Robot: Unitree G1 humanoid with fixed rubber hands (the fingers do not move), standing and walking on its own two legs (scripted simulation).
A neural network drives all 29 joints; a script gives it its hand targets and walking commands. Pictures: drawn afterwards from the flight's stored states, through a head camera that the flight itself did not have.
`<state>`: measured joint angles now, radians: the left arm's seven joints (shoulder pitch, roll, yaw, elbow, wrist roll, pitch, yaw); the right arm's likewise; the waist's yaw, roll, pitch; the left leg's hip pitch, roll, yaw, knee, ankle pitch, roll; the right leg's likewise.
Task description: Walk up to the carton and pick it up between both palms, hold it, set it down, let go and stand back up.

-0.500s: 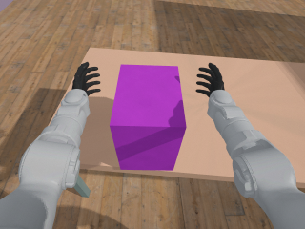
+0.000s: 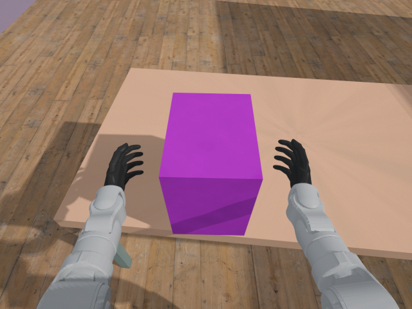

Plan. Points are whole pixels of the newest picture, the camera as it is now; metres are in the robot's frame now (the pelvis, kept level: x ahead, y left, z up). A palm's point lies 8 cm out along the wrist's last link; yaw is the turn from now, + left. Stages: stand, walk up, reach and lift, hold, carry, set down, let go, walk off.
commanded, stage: set down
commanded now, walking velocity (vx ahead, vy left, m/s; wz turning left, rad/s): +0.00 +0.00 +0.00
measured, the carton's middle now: (210, 167) +0.45 +0.02 -0.05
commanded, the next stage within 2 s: let go in 1.96 s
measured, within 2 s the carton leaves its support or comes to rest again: neither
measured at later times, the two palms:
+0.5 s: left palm (114, 218) +0.30 +0.22 -0.02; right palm (301, 215) +0.30 -0.17 -0.01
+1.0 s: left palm (112, 259) +0.23 +0.21 -0.05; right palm (308, 261) +0.22 -0.18 -0.05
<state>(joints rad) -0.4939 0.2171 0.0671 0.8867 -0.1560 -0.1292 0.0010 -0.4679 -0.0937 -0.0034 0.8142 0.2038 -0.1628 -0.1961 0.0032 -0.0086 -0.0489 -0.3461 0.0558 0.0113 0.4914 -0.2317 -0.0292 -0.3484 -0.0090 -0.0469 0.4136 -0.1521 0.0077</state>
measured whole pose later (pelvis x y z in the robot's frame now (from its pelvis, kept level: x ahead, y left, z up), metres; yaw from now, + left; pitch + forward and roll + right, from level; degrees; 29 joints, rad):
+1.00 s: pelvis +0.01 +0.00 +0.00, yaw +0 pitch +0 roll -1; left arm 0.03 0.20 -0.04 0.74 -0.15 -0.40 0.01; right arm 0.03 -0.07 0.04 0.83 0.12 -0.49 -0.06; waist 0.00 -0.03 0.03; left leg -0.22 0.05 0.01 0.51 -0.28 -0.03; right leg -0.24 -0.02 -0.05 0.47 -0.22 0.01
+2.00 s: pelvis +0.03 +0.00 +0.00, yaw -1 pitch -5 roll -1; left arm 0.22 0.20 0.01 0.51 -0.03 0.05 0.00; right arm 0.20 -0.15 -0.02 0.71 0.02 -0.26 0.00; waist 0.02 -0.01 0.09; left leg -0.06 0.06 0.03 0.41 -0.27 -0.03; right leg -0.09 0.00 -0.03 0.38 -0.20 0.00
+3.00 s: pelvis +0.00 +0.01 +0.00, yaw -8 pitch +0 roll +1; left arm 0.37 0.16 0.03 0.70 0.03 -0.01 0.01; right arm 0.34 -0.20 -0.07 0.90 -0.02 0.05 0.01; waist -0.02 -0.01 -0.05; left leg -0.19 0.05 0.16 0.49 -0.28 -0.01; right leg -0.31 0.00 0.10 0.52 -0.21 0.03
